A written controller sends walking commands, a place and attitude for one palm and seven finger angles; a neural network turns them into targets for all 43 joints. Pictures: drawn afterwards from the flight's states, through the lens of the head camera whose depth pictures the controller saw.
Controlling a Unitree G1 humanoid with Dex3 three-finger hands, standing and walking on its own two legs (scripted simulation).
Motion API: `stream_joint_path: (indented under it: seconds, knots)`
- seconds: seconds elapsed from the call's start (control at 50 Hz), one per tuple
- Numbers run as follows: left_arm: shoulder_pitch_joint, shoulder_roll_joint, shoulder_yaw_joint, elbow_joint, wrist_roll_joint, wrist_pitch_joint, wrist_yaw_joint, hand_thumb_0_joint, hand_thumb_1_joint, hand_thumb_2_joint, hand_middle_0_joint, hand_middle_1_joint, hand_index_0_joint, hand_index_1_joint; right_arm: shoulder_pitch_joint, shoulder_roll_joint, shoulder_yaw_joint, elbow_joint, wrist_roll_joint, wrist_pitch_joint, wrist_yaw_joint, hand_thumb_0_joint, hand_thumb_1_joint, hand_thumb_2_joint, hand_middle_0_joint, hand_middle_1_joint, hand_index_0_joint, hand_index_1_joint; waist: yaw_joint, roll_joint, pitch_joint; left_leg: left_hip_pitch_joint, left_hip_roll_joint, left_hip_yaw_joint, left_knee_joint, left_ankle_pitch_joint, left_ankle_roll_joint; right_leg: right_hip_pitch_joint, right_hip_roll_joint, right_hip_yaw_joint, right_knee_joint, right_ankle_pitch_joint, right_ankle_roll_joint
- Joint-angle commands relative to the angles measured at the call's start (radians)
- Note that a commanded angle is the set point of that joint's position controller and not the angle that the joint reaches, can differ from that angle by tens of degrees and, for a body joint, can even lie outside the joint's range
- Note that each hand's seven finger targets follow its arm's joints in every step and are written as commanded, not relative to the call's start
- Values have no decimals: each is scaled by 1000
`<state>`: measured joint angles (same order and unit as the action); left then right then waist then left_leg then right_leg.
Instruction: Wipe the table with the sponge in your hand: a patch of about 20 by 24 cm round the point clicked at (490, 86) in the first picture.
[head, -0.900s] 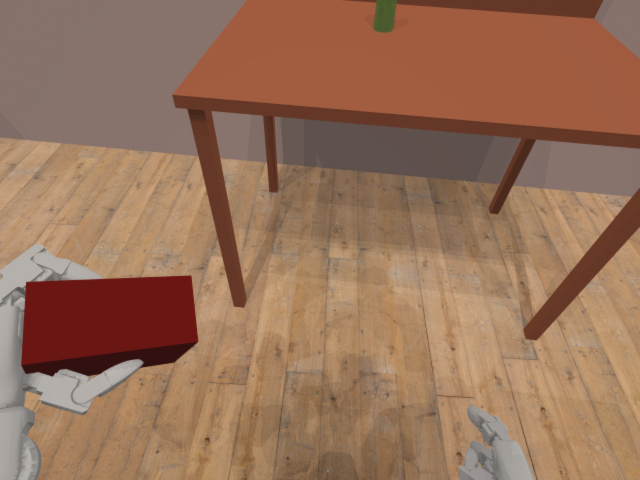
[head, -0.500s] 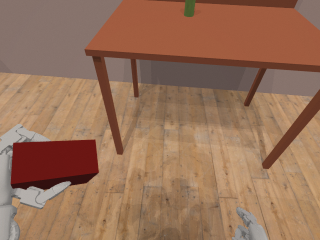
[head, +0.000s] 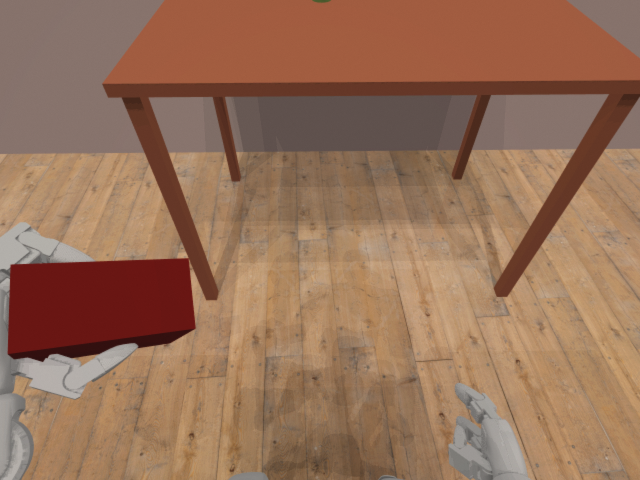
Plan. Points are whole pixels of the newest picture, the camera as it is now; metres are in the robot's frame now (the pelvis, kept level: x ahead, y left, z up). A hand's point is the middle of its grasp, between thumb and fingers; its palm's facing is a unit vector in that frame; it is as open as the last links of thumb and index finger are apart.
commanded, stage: walk to a spot facing it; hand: left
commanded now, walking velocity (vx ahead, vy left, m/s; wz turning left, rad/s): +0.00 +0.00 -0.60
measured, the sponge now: (132, 308) +0.23 +0.20 +0.16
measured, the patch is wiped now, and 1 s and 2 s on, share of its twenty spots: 0.00 0.00 0.00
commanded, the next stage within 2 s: take the last steps up to it in 1.12 s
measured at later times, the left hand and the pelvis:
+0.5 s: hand (179, 265) +0.25 +0.16 +0.20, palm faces +0.18 -0.89 -0.41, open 10.2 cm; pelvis -0.01 -0.02 +0.02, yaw -17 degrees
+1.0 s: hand (340, 205) +0.34 +0.02 +0.21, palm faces +0.02 -0.87 -0.49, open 10.2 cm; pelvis +0.04 -0.11 +0.03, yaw -26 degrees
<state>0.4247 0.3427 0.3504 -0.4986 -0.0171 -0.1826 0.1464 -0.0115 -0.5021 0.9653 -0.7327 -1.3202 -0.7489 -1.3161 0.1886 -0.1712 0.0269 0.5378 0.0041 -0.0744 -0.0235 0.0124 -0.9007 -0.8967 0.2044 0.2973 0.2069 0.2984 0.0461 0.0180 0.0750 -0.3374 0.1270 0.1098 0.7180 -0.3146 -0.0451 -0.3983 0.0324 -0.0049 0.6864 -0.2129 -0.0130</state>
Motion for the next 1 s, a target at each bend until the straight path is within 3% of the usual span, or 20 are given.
stream_joint_path:
  seconds: [0.0,0.04,0.06,0.1,0.2,0.22,0.26,0.28,0.32,0.38,0.44,0.54,0.56,0.58,0.6,0.62,0.64,0.68,0.78,0.98]
  knots:
    - [-98,180,108,-171,-9,-36,16,0,100,1300,-1200,-1600,-1200,-1600,-73,-121,-61,-146,-9,-16,-3,0,-900,-900,200,300,200,300,-16,-263,-116,-104,-84,-49,283,-279,-10,-32,-328,537,-429,-140,-131]
    - [-32,194,120,-155,-16,-40,16,0,100,1300,-1200,-1600,-1200,-1600,-64,-118,-52,-139,-10,4,-1,0,-900,-900,200,300,200,300,-26,-195,-113,-172,-75,-115,404,-190,-19,14,-313,568,-455,-254,-161]
    - [0,199,131,-162,-20,-46,14,0,100,1300,-1200,-1600,-1200,-1600,-63,-116,-46,-133,-13,18,0,0,-900,-900,200,300,200,300,-29,-175,-152,-166,-72,-124,394,-150,-23,54,-283,503,-422,-193,-157]
    - [34,212,157,-186,-25,-62,13,0,100,1300,-1200,-1600,-1200,-1600,-78,-110,-42,-140,-12,42,-1,0,-900,-900,200,300,200,300,-26,-155,-222,-91,-80,-98,235,-150,-21,94,-234,386,-371,-78,-139]
    - [14,207,153,-278,-24,-85,10,0,100,1300,-1200,-1600,-1200,-1600,-69,-122,-43,-142,-14,33,-2,0,-900,-900,200,300,200,300,-25,-125,-268,141,-101,-39,-248,-119,16,68,-172,384,-334,-62,-92]
    - [-3,202,140,-288,-26,-91,8,0,100,1300,-1200,-1600,-1200,-1600,-47,-132,-48,-138,-15,25,-7,0,-900,-900,200,300,200,300,-38,-74,-271,234,-65,-44,-362,-88,36,18,-120,341,-260,-81,-54]
    - [-33,183,125,-331,-19,-100,4,0,100,1300,-1200,-1600,-1200,-1600,-54,-172,-74,-146,-19,3,-19,0,-900,-900,200,300,200,300,-34,253,-223,390,286,-372,-475,-65,174,-297,38,102,199,-271,30]
    - [-31,198,134,-323,3,-108,8,0,100,1300,-1200,-1600,-1200,-1600,-51,-148,-80,-139,-7,-12,-18,0,-900,-900,200,300,200,300,-26,277,-221,353,388,-424,-464,-35,233,-348,-9,30,435,-283,47]
    - [-24,171,117,-270,21,-109,8,0,100,1300,-1200,-1600,-1200,-1600,-52,-150,-79,-109,-5,-18,-5,0,-900,-900,200,300,200,300,-45,211,-134,189,340,-301,-459,-89,229,-324,-71,39,552,-218,41]
    - [-78,121,42,-227,28,-98,1,0,100,1300,-1200,-1600,-1200,-1600,-30,-165,-86,-85,9,-28,1,0,-900,-900,200,300,200,300,-51,196,-41,210,242,-66,-413,117,158,-315,-69,-81,429,-151,63]
    - [-101,142,42,-146,28,-98,-6,0,100,1300,-1200,-1600,-1200,-1600,-9,-170,-81,-84,-7,-27,-8,0,-900,-900,200,300,200,300,-69,211,-32,208,232,-22,-392,304,132,-198,-51,-150,229,-175,64]
    - [-122,190,92,-106,9,-96,-8,0,100,1300,-1200,-1600,-1200,-1600,-27,-163,-78,-95,-17,-39,-11,0,-900,-900,200,300,200,300,-43,242,-91,163,230,106,-179,346,104,95,12,-245,-69,-173,35]
    - [-119,195,95,-134,7,-92,-7,0,100,1300,-1200,-1600,-1200,-1600,-31,-159,-78,-97,-8,-43,-4,0,-900,-900,200,300,200,300,-23,188,-142,96,193,131,8,366,91,244,28,-239,-155,-112,20]
    - [-86,198,95,-146,9,-82,-6,0,100,1300,-1200,-1600,-1200,-1600,-23,-138,-77,-95,5,-43,5,0,-900,-900,200,300,200,300,-18,37,-212,-20,131,155,260,292,72,403,-62,-105,-216,-28,-38]
    - [-84,260,150,-188,6,-90,2,0,100,1300,-1200,-1600,-1200,-1600,-53,-117,-74,-120,6,-45,7,0,-900,-900,200,300,200,300,-18,-248,-249,-304,-6,106,540,-203,33,564,-266,324,-254,262,-148]
    - [-42,317,221,-210,-11,-102,15,0,100,1300,-1200,-1600,-1200,-1600,-94,-129,-70,-132,-1,-42,1,0,-900,-900,200,300,200,300,-11,-302,-274,-440,-40,-41,710,-322,17,553,-415,560,-298,386,-209]
    - [-19,283,216,-241,-16,-107,18,0,100,1300,-1200,-1600,-1200,-1600,-89,-126,-77,-115,-2,-33,7,0,-900,-900,200,300,200,300,-26,-161,-296,-412,12,-149,721,-244,16,507,-408,527,-323,195,-202]
    - [93,315,263,-294,-20,-113,10,0,100,1300,-1200,-1600,-1200,-1600,-92,-139,-73,-107,3,-4,19,0,-900,-900,200,300,200,300,-33,-29,-252,-429,44,-169,714,-120,1,416,-377,471,-346,-30,-225]
    - [101,276,254,-305,-23,-127,14,0,100,1300,-1200,-1600,-1200,-1600,-90,-131,-70,-79,-2,25,-7,0,-900,-900,200,300,200,300,-74,-39,-198,-355,50,-121,493,3,-14,247,-309,213,-410,48,-192]
    - [5,170,90,-92,-13,-66,23,0,100,1300,-1200,-1600,-1200,-1600,-50,-141,-76,-99,5,-3,-44,0,-900,-900,200,300,200,300,-38,-130,-107,-172,-19,18,-20,35,46,265,-296,189,-431,-43,-165]
